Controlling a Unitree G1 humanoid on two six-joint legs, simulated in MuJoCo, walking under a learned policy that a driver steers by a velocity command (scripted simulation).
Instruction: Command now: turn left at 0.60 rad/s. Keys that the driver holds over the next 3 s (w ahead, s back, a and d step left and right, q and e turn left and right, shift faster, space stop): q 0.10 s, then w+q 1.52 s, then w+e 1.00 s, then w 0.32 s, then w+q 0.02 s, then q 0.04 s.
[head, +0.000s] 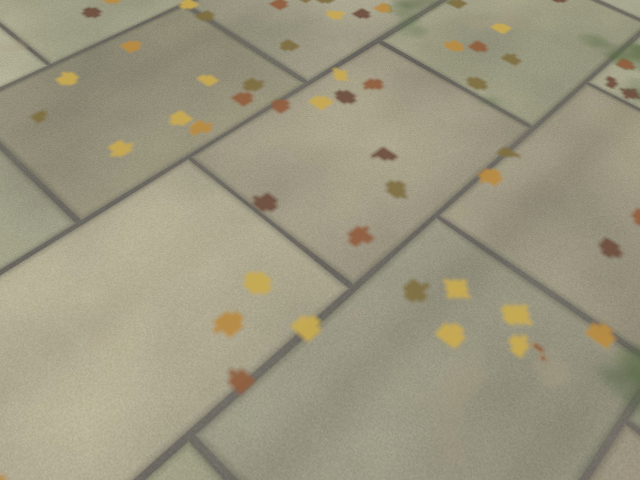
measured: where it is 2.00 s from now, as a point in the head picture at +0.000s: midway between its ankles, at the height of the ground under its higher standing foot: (26, 371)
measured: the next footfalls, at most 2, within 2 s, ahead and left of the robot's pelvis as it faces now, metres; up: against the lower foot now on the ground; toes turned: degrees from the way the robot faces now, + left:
right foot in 0.10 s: +0.05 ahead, -0.14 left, +0.00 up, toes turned +9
left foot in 0.58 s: +0.14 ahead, +0.20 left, +0.00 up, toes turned +24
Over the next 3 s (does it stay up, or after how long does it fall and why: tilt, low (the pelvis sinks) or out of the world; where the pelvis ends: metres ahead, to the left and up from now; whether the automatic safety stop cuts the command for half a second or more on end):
stays up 1.06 1.00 0.00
